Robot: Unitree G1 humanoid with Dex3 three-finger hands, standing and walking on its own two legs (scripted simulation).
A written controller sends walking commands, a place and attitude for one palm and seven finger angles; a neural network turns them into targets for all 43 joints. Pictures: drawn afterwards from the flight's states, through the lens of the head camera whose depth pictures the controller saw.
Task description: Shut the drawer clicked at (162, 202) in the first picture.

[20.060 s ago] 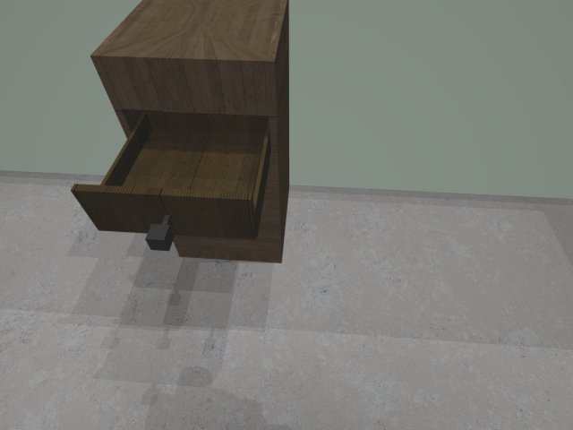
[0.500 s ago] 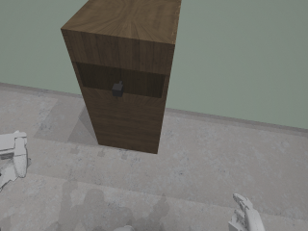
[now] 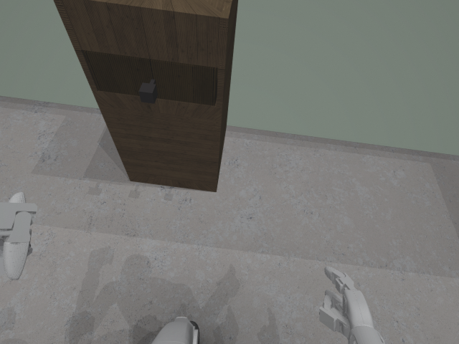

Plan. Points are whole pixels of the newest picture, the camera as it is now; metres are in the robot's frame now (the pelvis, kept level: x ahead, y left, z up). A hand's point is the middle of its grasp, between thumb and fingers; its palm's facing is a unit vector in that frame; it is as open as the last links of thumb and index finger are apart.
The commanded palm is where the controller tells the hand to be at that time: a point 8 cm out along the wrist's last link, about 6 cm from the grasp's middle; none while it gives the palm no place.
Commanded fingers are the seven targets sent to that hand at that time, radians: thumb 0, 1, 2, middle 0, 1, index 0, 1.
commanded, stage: stop stepping back and stand still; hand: left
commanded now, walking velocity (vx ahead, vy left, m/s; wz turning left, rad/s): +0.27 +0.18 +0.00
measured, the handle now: (150, 88) +0.78 +0.28 -0.11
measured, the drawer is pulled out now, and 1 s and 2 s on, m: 0.00 0.00 0.00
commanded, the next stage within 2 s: let the arm hang, fingers relaxed in 0.94 s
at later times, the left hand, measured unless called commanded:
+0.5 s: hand out of the picture +0.10 +0.26 +0.18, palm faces +0.42 -0.81 -0.40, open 3.3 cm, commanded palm +0.03 +0.30 +0.19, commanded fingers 0.00 0.90 0.90 -1.40 -1.60 -1.40 -1.60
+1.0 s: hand out of the picture +0.10 +0.28 +0.17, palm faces +0.41 -0.79 -0.44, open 3.3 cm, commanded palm +0.03 +0.31 +0.19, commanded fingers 0.00 0.90 0.90 -1.40 -1.60 -1.40 -1.60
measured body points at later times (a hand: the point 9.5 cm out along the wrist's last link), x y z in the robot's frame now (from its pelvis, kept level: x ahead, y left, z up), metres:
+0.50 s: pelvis -0.09 +0.02 +0.00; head -0.10 +0.04 +0.45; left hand +0.07 +0.30 +0.20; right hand +0.04 -0.23 -0.08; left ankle -0.07 +0.14 -0.73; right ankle -0.05 -0.10 -0.71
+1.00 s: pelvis -0.09 +0.03 +0.01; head -0.08 +0.04 +0.46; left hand +0.07 +0.32 +0.20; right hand +0.08 -0.19 -0.07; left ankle -0.08 +0.13 -0.73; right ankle -0.07 -0.08 -0.73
